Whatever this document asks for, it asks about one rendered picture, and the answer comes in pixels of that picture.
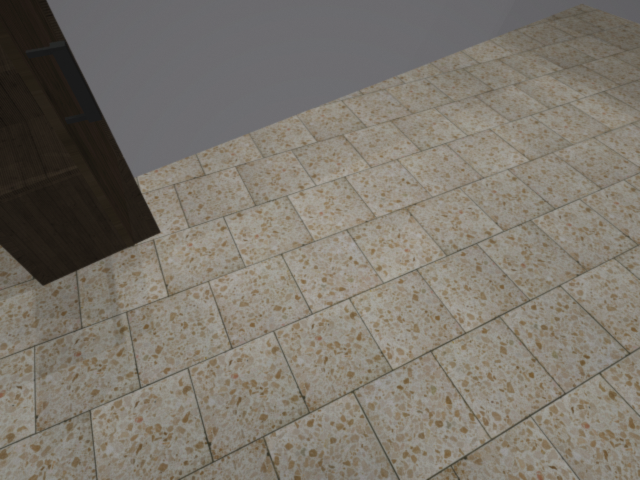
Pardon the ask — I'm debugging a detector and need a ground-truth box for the handle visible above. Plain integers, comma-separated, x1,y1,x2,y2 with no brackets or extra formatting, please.
26,40,102,124

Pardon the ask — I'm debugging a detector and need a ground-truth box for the cupboard door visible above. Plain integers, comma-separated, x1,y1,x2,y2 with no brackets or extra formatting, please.
0,0,135,247

